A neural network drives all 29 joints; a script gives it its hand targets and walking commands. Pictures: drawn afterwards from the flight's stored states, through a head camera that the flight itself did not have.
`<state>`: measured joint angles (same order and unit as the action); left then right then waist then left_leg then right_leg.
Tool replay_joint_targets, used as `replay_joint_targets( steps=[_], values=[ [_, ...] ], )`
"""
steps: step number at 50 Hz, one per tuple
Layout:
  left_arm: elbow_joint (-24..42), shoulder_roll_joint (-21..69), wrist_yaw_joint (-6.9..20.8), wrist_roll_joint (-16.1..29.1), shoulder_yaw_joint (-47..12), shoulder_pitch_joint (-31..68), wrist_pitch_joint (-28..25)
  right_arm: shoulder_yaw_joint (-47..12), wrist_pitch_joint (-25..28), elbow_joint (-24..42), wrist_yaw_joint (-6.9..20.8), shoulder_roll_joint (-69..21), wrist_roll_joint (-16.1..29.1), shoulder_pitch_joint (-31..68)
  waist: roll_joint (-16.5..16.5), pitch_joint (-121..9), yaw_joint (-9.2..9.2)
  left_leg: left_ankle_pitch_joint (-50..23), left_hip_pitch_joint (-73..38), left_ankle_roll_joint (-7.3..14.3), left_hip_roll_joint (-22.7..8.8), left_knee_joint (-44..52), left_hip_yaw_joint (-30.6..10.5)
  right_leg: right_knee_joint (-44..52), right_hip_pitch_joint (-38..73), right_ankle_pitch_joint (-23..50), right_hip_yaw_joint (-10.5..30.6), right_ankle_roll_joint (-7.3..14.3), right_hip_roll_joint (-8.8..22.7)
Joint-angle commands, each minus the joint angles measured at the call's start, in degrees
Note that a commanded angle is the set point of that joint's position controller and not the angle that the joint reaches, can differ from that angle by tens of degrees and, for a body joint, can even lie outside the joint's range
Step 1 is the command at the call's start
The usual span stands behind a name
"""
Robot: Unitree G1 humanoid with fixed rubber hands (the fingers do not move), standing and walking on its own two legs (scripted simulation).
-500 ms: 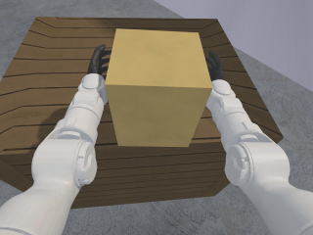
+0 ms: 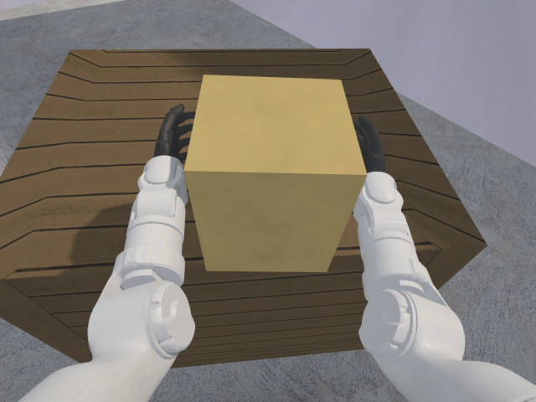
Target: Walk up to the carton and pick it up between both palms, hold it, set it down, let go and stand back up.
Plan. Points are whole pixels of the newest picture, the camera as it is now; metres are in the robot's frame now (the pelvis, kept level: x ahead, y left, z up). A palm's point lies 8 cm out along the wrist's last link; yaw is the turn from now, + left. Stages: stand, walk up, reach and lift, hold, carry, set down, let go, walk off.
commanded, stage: reach and lift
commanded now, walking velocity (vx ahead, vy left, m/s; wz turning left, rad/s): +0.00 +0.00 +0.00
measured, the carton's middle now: (269, 180) +0.43 -0.01 +0.08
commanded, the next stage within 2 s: none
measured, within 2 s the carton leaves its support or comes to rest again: leaves its support in 1.16 s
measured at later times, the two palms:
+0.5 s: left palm (169, 158) +0.43 +0.14 +0.13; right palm (369, 170) +0.41 -0.16 +0.12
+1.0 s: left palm (166, 162) +0.42 +0.15 +0.13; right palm (369, 174) +0.40 -0.16 +0.12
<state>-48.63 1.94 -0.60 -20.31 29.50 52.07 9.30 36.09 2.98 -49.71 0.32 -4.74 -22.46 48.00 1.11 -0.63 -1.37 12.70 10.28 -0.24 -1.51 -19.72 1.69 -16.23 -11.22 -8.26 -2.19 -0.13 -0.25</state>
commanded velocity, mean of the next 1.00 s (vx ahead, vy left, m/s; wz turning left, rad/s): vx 0.00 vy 0.00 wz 0.00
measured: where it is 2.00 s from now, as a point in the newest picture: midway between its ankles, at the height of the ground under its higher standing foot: outside the picture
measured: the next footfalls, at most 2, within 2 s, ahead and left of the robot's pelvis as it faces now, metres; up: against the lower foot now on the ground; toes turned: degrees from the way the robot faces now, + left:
none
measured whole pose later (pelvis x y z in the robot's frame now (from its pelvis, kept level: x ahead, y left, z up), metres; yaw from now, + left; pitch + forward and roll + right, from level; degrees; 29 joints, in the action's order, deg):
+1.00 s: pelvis +0.00 +0.00 +0.00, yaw +1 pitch +4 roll -1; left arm -48.7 1.2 -2.6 -17.4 24.5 49.5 8.2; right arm 30.9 7.4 -53.3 -2.2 -2.8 -17.3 45.5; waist 1.5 -2.7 -1.8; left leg 11.5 10.8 -0.1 -1.4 -18.8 1.8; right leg -14.9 -11.2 -7.3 -4.9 0.1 0.5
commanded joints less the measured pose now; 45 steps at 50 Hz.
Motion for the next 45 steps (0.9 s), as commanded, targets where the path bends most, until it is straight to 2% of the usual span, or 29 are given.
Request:
replay_joint_targets(
  steps=[1,4,8,17,22,26,30,39,43,45],
  values=[
    [1.4,23.5,4.9,0.5,-13.1,25.1,-0.6,-15.9,2.5,0.0,6.9,-22.6,0.0,30.0,-2.5,-26.9,-0.01,-28.3,-9.6,-3.4,1.4,-1.7,4.3,-3.1,12.9,26.4,-5.0,-3.6,-1.3],
    [0.3,22.9,5.7,0.5,-12.6,24.1,0.1,-16.8,1.9,0.6,6.5,-22.9,0.7,30.1,-1.7,-25.4,0.18,-23.2,-5.6,-2.5,2.3,0.1,4.6,-3.8,17.0,28.3,-4.5,-4.3,-0.6],
    [1.2,22.6,6.4,0.8,-13.0,24.4,-0.2,-18.1,1.7,1.9,5.9,-23.9,1.3,29.8,-0.7,-26.0,0.14,-21.1,-2.9,-1.5,2.6,1.5,4.6,-4.8,19.8,32.1,-4.1,-4.9,-0.1],
    [-0.5,24.1,6.0,1.8,-14.6,23.9,-0.7,-18.4,2.9,0.9,6.4,-23.2,1.7,30.5,-1.0,-27.0,0.68,-26.9,-8.1,-2.6,1.4,0.0,4.0,-3.2,14.4,27.3,-5.2,-3.3,-1.1],
    [-0.3,24.8,5.8,1.3,-14.4,23.7,-0.2,-17.7,3.0,-0.5,6.3,-23.2,1.6,30.3,-1.8,-25.5,0.62,-26.8,-8.1,-3.0,1.3,-0.1,4.2,-2.5,14.4,25.4,-5.0,-2.7,-1.2],
    [0.2,24.3,5.9,1.4,-14.6,24.1,0.3,-18.2,3.2,0.1,5.8,-22.9,2.1,30.8,-1.0,-26.4,0.33,-25.5,-6.4,-2.6,1.7,0.1,4.4,-3.1,16.6,27.4,-5.0,-2.9,-0.9],
    [0.6,24.9,5.9,1.6,-15.1,24.1,0.4,-18.3,3.6,0.8,5.4,-23.0,2.3,31.7,-2.0,-27.5,0.16,-24.5,-4.5,-2.5,1.9,0.6,4.3,-3.4,18.7,29.3,-4.5,-2.9,-0.5],
    [1.3,26.2,5.5,2.7,-17.3,24.6,-0.6,-20.5,6.0,1.8,5.0,-23.2,3.7,33.3,-1.6,-30.1,0.18,-27.9,-4.1,-3.0,1.6,0.0,3.7,-4.2,20.6,32.9,-5.0,-2.5,-0.4],
    [2.1,26.7,5.3,3.2,-17.9,26.1,-1.5,-21.0,7.1,1.9,4.7,-23.2,3.9,34.6,-1.2,-31.9,0.42,-27.2,-3.7,-2.9,1.7,0.3,3.7,-4.2,21.2,33.3,-4.9,-2.5,-0.3],
    [3.7,27.4,5.0,4.4,-19.9,27.7,-2.3,-22.0,8.3,2.6,4.6,-23.4,4.3,36.0,-1.5,-34.7,0.04,-29.6,-4.4,-3.2,1.4,-0.3,3.4,-4.8,21.7,35.5,-5.0,-2.3,-0.4]
  ],
)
